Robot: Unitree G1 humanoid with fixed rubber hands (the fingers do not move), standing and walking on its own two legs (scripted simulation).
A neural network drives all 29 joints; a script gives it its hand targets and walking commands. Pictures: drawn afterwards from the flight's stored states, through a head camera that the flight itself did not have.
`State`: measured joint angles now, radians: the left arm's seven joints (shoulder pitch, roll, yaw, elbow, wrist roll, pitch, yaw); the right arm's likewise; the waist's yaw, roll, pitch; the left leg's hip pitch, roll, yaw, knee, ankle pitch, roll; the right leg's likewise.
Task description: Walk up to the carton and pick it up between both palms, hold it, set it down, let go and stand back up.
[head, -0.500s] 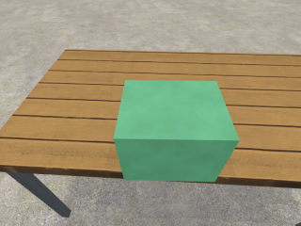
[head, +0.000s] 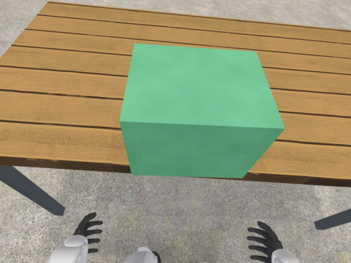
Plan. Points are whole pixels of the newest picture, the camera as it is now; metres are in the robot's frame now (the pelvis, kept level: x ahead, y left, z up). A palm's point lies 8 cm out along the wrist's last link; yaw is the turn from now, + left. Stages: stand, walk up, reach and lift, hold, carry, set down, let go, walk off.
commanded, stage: reach and lift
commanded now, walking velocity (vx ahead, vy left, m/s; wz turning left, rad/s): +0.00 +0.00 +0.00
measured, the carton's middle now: (192, 115) +0.43 +0.00 +0.08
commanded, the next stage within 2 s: none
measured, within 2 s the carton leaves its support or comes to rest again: neither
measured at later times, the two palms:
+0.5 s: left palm (75, 255) +0.15 +0.22 -0.04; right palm (288, 254) +0.17 -0.22 -0.04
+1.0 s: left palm (73, 221) +0.21 +0.23 +0.01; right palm (310, 234) +0.20 -0.25 +0.01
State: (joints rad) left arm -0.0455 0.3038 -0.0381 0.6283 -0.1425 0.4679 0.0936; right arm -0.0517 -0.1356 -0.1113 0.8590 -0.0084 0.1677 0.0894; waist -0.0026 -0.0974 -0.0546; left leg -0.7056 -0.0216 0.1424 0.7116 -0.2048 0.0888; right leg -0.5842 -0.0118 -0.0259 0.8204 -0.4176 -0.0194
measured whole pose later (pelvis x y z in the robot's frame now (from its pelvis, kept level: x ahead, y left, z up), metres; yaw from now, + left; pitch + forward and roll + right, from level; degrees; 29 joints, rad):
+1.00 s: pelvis +0.04 +0.00 +0.04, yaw -3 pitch +1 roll -1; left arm 0.35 0.27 -0.04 0.19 -0.20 0.08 0.07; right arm 0.34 -0.26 -0.06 0.32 0.17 -0.03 0.12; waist 0.06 -0.02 -0.02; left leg -0.25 0.00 0.16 0.38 -0.15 0.06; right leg -0.09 0.04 0.02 0.34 -0.27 -0.02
